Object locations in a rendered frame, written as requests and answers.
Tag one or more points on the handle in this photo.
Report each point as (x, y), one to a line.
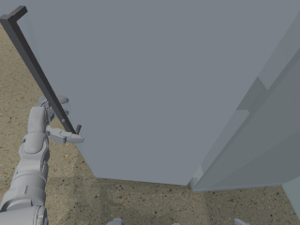
(9, 23)

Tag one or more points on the left robot shin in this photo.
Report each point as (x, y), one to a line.
(118, 219)

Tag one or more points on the fridge door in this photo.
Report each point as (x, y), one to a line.
(151, 82)

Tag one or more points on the left robot hand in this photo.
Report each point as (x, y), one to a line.
(41, 115)

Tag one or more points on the left robot forearm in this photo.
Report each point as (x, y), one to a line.
(27, 187)

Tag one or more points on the left robot upper arm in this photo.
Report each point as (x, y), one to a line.
(32, 215)

